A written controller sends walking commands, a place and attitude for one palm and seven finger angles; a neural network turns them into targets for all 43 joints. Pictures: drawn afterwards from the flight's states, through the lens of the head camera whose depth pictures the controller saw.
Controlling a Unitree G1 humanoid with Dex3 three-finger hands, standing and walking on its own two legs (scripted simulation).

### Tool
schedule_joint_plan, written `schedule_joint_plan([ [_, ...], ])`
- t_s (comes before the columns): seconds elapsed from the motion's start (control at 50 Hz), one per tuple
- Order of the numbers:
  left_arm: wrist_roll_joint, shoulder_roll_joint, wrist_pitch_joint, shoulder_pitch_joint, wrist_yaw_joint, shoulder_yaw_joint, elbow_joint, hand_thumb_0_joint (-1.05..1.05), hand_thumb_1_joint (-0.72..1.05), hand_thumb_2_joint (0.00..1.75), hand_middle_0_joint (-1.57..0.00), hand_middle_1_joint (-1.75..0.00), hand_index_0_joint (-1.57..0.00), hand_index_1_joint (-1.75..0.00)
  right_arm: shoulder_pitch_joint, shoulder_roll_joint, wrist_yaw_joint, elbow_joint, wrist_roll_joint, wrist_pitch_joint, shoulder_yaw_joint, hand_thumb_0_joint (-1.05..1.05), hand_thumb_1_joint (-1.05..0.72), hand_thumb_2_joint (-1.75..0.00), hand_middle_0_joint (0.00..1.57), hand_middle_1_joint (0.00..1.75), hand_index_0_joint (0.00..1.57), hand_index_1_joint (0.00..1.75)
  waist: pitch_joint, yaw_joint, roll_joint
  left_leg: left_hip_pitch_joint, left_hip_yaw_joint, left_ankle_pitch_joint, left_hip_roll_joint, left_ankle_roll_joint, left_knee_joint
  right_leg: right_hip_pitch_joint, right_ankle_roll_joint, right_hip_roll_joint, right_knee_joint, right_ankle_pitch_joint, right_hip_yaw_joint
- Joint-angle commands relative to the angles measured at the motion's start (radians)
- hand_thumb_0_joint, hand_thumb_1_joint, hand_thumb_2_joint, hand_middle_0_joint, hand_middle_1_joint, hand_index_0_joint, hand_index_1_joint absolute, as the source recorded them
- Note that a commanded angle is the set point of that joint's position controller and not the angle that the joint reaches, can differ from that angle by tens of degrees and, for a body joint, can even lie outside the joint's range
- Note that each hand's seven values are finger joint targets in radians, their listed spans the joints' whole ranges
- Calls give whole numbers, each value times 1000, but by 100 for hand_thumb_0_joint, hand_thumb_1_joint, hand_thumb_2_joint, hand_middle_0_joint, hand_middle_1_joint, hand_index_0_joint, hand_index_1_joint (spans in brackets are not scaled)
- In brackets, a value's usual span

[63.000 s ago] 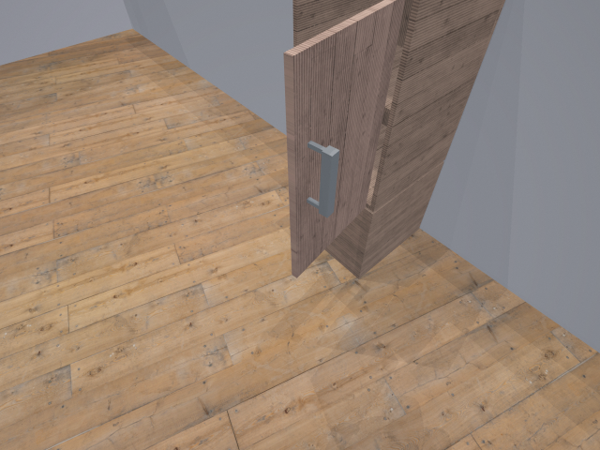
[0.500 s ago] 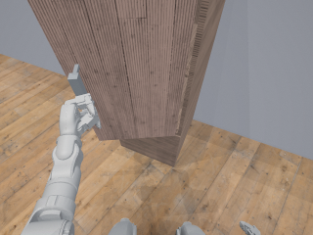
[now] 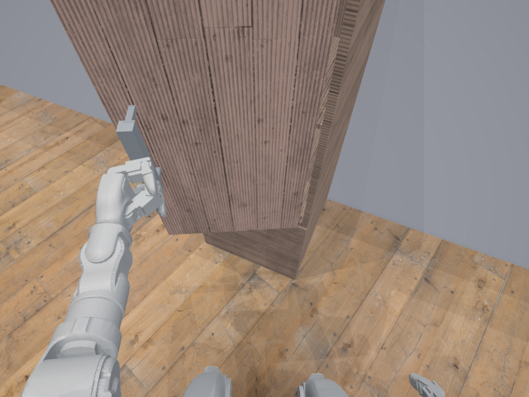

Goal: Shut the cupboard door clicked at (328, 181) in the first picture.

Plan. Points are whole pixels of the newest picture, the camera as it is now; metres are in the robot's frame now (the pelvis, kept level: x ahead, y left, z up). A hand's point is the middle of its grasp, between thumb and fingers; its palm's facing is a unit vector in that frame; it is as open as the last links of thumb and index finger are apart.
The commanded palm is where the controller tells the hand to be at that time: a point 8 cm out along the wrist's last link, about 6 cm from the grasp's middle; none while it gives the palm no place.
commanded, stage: push the door shut along its arc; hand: left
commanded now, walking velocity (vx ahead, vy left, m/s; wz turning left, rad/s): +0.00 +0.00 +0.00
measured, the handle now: (144, 154) +0.49 +0.21 +0.06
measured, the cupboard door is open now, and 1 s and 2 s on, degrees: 28 11 0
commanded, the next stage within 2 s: pull the fist back off the door in 1.78 s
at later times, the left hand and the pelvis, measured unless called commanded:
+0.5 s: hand (172, 162) +0.47 +0.16 +0.06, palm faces -0.10 -0.99 -0.02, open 3.1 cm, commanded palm +0.46 +0.20 +0.06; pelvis -0.01 +0.01 -0.02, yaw +0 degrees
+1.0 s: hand (194, 134) +0.53 +0.13 +0.07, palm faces -0.22 -0.97 -0.03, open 3.1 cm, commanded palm +0.53 +0.18 +0.06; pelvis -0.01 +0.01 -0.03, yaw -2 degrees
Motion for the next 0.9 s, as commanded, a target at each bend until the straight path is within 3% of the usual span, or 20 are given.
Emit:
schedule_joint_plan([
  [0.0, -9, 197, -101, -535, -19, 34, -201, 0, 90, 90, -130, -150, -130, -150, 54, -140, -17, -74, -2, -44, -49, 0, -90, -90, 20, 30, 20, 30, -330, -46, -19, 225, -28, 176, -38, 37, -85, 89, 2, 22, -142, 286, 41],
  [0.06, 1, 202, -116, -553, -29, 38, -155, 0, 90, 90, -130, -150, -130, -150, 60, -139, -14, -68, -5, -44, -49, 0, -90, -90, 20, 30, 20, 30, -369, -43, 8, 253, -36, 206, -36, 32, -78, 67, -3, 23, -120, 298, 29],
  [0.08, 7, 230, -116, -558, -31, 57, -138, 0, 90, 90, -130, -150, -130, -150, 71, -145, -13, -65, -7, -43, -50, 0, -90, -90, 20, 30, 20, 30, -387, -34, 39, 263, -39, 227, -38, 32, -71, 61, -9, 26, -108, 307, 29],
  [0.12, 17, 204, -97, -537, -41, 38, -85, 0, 90, 90, -130, -150, -130, -150, 78, -142, -6, -65, -6, -36, -49, 0, -90, -90, 20, 30, 20, 30, -403, -35, 44, 280, -40, 254, -34, 27, -71, 46, -8, 27, -102, 322, 20],
  [0.14, 17, 220, -90, -570, -46, 44, -73, 0, 90, 90, -130, -150, -130, -150, 83, -146, -5, -63, -6, -32, -50, 0, -90, -90, 20, 30, 20, 30, -389, -48, 20, 266, -41, 245, -32, 29, -69, 40, -5, 27, -107, 317, 21],
  [0.2, 20, 209, -85, -666, -66, 16, -62, 0, 90, 90, -130, -150, -130, -150, 91, -151, -5, -59, -3, -28, -51, 0, -90, -90, 20, 30, 20, 30, -392, -69, 47, 290, -52, 241, -29, 29, -68, 2, -8, 31, -108, 295, 17],
  [0.24, 13, 202, -77, -693, -75, 11, -18, 0, 90, 90, -130, -150, -130, -150, 98, -155, -4, -57, -1, -24, -50, 0, -90, -90, 20, 30, 20, 30, -367, -82, 8, 268, -56, 207, -28, 32, -68, -12, -7, 34, -117, 264, 16],
  [0.26, 13, 233, -76, -709, -77, 32, 1, 0, 90, 90, -130, -150, -130, -150, 104, -159, -6, -51, -2, -23, -51, 0, -90, -90, 20, 30, 20, 30, -366, -83, -1, 248, -57, 199, -28, 34, -64, -6, -7, 34, -115, 260, 19],
  [0.34, 23, 243, -81, -780, -100, 24, 47, 0, 90, 90, -130, -150, -130, -150, 123, -164, -5, -42, -5, -21, -47, 0, -90, -90, 20, 30, 20, 30, -385, -101, 11, 240, -64, 201, -27, 36, -50, -36, -8, 34, -102, 249, 19],
  [0.38, 32, 243, -89, -835, -110, 9, 45, 0, 90, 90, -130, -150, -130, -150, 137, -166, -4, -37, -8, -24, -50, 0, -90, -90, 20, 30, 20, 30, -395, -115, 58, 268, -73, 209, -25, 36, -40, -82, -13, 37, -91, 234, 14],
  [0.48, 42, 322, -71, -882, -115, 62, 124, 0, 90, 90, -130, -150, -130, -150, 169, -183, -2, -25, -13, -19, -48, 0, -90, -90, 20, 30, 20, 30, -415, -124, 57, 244, -85, 192, -21, 37, -30, -108, -15, 41, -80, 200, 11],
  [0.52, 48, 309, -66, -908, -121, 48, 121, 0, 90, 90, -130, -150, -130, -150, 172, -178, 3, -23, -14, -20, -48, 0, -90, -90, 20, 30, 20, 30, -449, -126, 95, 265, -84, 217, -20, 35, -20, -117, -15, 40, -74, 214, 11],
  [0.56, 52, 327, -63, -922, -127, 58, 123, 0, 90, 90, -130, -150, -130, -150, 185, -182, 7, -22, -16, -16, -49, 0, -90, -90, 20, 30, 20, 30, -474, -130, 92, 267, -83, 232, -18, 36, -9, -116, -13, 41, -71, 225, 13],
  [0.64, 56, 376, -38, -962, -139, 87, 177, 0, 90, 90, -130, -150, -130, -150, 203, -189, 7, -22, -14, -8, -45, 0, -90, -90, 20, 30, 20, 30, -442, -151, 74, 205, -77, 222, -16, 42, 3, -115, -9, 43, -70, 230, 18],
  [0.68, 65, 468, -26, -952, -137, 162, 212, 0, 90, 90, -130, -150, -130, -150, 221, -195, 6, -26, -19, -5, -41, 0, -90, -90, 20, 30, 20, 30, -445, -135, 59, 159, -71, 226, -19, 46, 14, -79, -13, 49, -61, 240, 22],
  [0.7, 70, 482, -27, -984, -140, 159, 191, 0, 90, 90, -130, -150, -130, -150, 222, -194, 7, -30, -16, -2, -39, 0, -90, -90, 20, 30, 20, 30, -468, -145, 71, 159, -67, 247, -17, 47, 18, -73, -9, 45, -55, 266, 26],
  [0.76, 82, 484, -27, -978, -152, 154, 189, 0, 90, 90, -130, -150, -130, -150, 228, -188, 13, -39, -20, 1, -38, 0, -90, -90, 20, 30, 20, 30, -491, -140, 90, 153, -60, 260, -18, 47, 33, -60, -8, 47, -51, 287, 31],
  [0.8, 85, 512, -33, -1018, -162, 162, 179, 0, 90, 90, -130, -150, -130, -150, 239, -193, 13, -37, -19, 3, -38, 0, -90, -90, 20, 30, 20, 30, -503, -155, 90, 155, -63, 274, -13, 48, 41, -71, -6, 49, -43, 297, 32],
  [0.82, 87, 488, -25, -997, -169, 146, 198, 0, 90, 90, -130, -150, -130, -150, 239, -188, 16, -38, -19, 5, -38, 0, -90, -90, 20, 30, 20, 30, -498, -151, 100, 159, -60, 275, -17, 47, 43, -66, -8, 52, -47, 302, 32],
  [0.88, 82, 504, -12, -1026, -193, 151, 211, 0, 90, 90, -130, -150, -130, -150, 254, -192, 16, -37, -19, 6, -37, 0, -90, -90, 20, 30, 20, 30, -496, -165, 82, 138, -57, 282, -16, 52, 56, -60, -8, 56, -46, 319, 35],
])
